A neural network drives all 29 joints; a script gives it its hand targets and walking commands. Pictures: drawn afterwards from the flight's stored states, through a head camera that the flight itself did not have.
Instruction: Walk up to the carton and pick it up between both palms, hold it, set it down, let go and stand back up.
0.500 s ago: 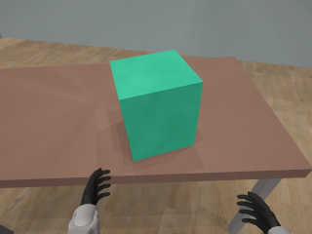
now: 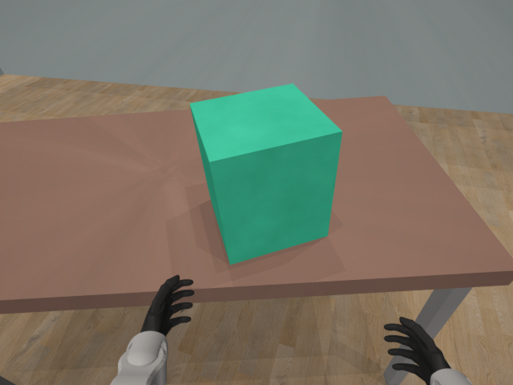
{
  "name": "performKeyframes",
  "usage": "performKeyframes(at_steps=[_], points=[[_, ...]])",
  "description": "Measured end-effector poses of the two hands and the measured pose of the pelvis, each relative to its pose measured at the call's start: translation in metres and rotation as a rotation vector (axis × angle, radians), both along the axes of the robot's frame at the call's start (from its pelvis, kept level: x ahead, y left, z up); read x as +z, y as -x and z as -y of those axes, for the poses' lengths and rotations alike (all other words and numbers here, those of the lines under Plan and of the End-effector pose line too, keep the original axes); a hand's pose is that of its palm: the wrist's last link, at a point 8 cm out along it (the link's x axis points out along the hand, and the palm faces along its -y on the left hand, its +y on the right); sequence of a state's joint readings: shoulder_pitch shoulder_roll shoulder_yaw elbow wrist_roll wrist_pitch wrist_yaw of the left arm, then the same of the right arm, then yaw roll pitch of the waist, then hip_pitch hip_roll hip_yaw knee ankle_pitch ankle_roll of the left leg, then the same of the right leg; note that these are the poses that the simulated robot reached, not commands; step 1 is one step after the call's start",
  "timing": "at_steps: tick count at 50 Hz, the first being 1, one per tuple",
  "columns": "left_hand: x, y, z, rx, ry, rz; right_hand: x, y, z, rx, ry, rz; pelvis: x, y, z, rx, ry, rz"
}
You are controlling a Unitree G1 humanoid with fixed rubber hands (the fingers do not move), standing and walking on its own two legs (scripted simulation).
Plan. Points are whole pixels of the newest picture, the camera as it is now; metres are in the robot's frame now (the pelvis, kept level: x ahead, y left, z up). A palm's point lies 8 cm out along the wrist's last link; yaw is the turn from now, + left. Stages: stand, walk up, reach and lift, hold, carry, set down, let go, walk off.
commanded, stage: set down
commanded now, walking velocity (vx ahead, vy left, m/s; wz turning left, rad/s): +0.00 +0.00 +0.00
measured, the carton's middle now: (261, 172) +0.48 +0.01 +0.09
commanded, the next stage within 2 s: let go in 0.24 s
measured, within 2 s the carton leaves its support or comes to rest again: neither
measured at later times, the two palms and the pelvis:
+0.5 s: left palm (155, 330) +0.21 +0.17 +0.02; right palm out of the picture +0.15 -0.24 -0.05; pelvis -0.02 -0.02 +0.00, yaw +1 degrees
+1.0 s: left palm out of the picture +0.07 +0.28 -0.12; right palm out of the picture +0.12 -0.29 -0.10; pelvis +0.00 -0.01 -0.01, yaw +2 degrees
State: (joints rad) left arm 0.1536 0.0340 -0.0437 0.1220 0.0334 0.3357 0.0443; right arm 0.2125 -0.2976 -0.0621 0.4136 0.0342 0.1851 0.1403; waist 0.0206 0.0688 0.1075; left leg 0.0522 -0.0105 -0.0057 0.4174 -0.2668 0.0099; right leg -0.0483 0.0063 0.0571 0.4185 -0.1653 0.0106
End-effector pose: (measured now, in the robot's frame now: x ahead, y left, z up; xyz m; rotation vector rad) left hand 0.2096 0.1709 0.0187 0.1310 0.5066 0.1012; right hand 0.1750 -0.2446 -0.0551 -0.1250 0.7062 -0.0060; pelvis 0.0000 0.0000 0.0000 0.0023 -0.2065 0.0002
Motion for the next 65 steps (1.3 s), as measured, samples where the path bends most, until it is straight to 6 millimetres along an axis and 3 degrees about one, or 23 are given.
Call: performKeyframes(at_steps=[12, 18, 25, 27, 30, 33, 36, 39, 45, 53, 60, 65], points=[[0.001, 0.000, 0.003, 0.034, -0.012, -0.005, -0.008, -0.002, 0.023, -0.019, 0.021, 0.045, 0.000, -0.011, 0.013, 0.009, -0.007, 0.027], [0.000, 0.000, 0.001, 0.034, 0.041, -0.006, 0.000, 0.004, 0.015, 0.016, 0.041, 0.018, 0.000, 0.001, 0.021, 0.015, -0.010, 0.026], [-0.003, 0.002, -0.004, 0.005, 0.084, 0.015, 0.007, 0.027, 0.000, -0.011, 0.044, -0.002, -0.002, 0.020, 0.021, 0.025, -0.012, 0.019], [-0.017, 0.007, -0.009, 0.006, 0.069, -0.058, 0.007, 0.036, -0.004, -0.032, 0.047, -0.008, -0.003, 0.024, 0.017, 0.026, -0.013, 0.020], [-0.063, 0.033, -0.020, 0.002, 0.018, -0.282, 0.004, 0.052, -0.008, -0.064, 0.056, -0.020, -0.005, 0.029, 0.009, 0.014, -0.010, 0.035], [-0.105, 0.080, -0.031, -0.024, -0.073, -0.500, -0.005, 0.070, -0.006, -0.089, 0.074, -0.044, -0.003, 0.028, 0.002, -0.024, 0.015, 0.068], [-0.120, 0.126, -0.039, -0.010, -0.109, -0.604, -0.018, 0.087, 0.003, -0.116, 0.092, -0.101, 0.003, 0.020, -0.002, -0.034, 0.054, 0.050], [-0.120, 0.143, -0.047, 0.068, -0.093, -0.560, -0.029, 0.090, 0.014, -0.128, 0.101, -0.142, 0.003, 0.011, 0.002, -0.019, 0.038, -0.022], [-0.127, 0.137, -0.077, 0.136, -0.105, -0.487, -0.050, 0.070, 0.035, -0.037, 0.199, -0.237, -0.011, 0.012, 0.007, 0.042, 0.030, -0.140], [-0.143, 0.140, -0.121, 0.173, -0.150, -0.648, -0.043, 0.053, 0.047, -0.028, 0.287, -0.334, -0.008, -0.004, 0.004, 0.031, 0.003, -0.225], [-0.154, 0.101, -0.119, 0.083, -0.145, -0.665, -0.050, 0.049, 0.054, -0.080, 0.309, -0.397, -0.011, -0.022, 0.000, 0.021, 0.029, -0.251], [-0.159, 0.074, -0.113, 0.039, -0.133, -0.639, -0.057, 0.034, 0.039, -0.083, 0.280, -0.415, -0.014, -0.041, -0.007, 0.008, 0.046, -0.239]])
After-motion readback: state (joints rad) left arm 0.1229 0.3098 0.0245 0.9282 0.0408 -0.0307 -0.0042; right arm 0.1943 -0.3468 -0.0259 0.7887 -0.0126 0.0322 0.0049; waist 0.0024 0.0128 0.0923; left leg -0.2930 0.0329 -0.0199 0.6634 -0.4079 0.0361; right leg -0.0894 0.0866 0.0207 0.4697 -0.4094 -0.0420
